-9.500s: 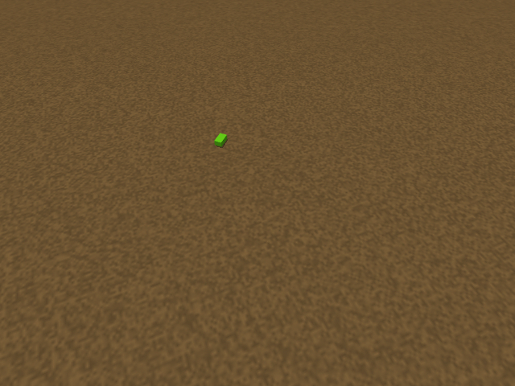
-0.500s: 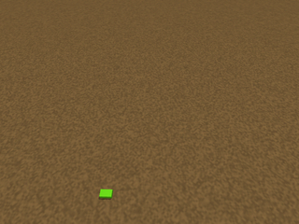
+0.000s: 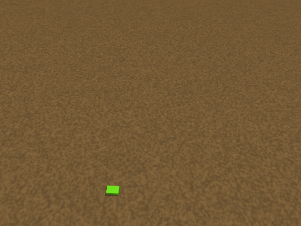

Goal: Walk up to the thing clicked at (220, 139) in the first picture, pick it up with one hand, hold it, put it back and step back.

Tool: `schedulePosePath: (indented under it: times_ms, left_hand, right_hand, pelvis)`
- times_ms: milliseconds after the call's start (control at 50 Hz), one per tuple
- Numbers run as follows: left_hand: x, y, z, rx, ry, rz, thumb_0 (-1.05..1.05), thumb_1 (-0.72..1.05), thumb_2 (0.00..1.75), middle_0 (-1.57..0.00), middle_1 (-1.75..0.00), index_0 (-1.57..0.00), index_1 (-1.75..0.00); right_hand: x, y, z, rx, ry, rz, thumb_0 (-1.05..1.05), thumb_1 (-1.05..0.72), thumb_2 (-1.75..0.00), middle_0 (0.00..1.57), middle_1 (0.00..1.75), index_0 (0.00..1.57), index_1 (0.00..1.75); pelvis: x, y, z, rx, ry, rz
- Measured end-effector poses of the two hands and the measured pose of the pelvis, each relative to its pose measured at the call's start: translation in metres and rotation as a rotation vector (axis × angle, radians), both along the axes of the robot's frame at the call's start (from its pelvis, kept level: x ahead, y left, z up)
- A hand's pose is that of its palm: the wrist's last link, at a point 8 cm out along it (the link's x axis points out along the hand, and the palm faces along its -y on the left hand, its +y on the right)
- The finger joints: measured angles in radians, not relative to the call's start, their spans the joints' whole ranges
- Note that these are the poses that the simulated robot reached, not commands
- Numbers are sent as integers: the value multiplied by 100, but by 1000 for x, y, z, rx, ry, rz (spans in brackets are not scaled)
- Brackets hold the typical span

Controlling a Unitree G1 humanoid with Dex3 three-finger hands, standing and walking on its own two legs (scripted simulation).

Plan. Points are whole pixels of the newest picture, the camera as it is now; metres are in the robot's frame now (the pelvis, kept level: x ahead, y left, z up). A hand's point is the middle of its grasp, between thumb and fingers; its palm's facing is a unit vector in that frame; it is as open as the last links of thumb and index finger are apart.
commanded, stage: walk up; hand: left
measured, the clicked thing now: (113, 190) +0.42 +0.23 -0.76
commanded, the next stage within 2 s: stand in 1.28 s
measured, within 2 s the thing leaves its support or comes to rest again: neither
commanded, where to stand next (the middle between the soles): +0.03 -0.01 m, yaw -2 degrees
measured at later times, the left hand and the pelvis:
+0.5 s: hand out of the picture +0.13 +0.25 -0.14, palm faces -0.01 -0.94 -0.34, open 7.4 cm; pelvis +0.03 +0.00 +0.01, yaw -1 degrees
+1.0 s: hand out of the picture +0.10 +0.25 -0.15, palm faces -0.02 -0.94 -0.35, open 7.4 cm; pelvis +0.02 +0.00 +0.01, yaw -2 degrees
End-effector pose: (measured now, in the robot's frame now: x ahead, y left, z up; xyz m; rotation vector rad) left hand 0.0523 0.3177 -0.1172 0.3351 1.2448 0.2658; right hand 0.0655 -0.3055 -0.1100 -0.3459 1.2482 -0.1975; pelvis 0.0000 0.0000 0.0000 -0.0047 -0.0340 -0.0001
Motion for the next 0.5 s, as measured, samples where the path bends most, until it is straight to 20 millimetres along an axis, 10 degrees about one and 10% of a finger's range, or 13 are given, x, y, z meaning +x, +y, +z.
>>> schedulePosePath:
  times_ms: [260,500]
  left_hand:
    - [34,-9,6,-31,-8,-34,1,90,90,-20,-30,-20,-30]
    - [68,-23,9,-57,-73,-54,0,90,90,-20,-30,-20,-30]
  right_hand:
    - [39,32,-10,75,-80,-19,1,-90,-90,21,30,21,30]
    - [53,17,3,37,-102,-24,1,-90,-90,21,30,21,30]
  pelvis:
    - [19,9,3,10,-19,-18]
    - [26,5,9,7,-14,-22]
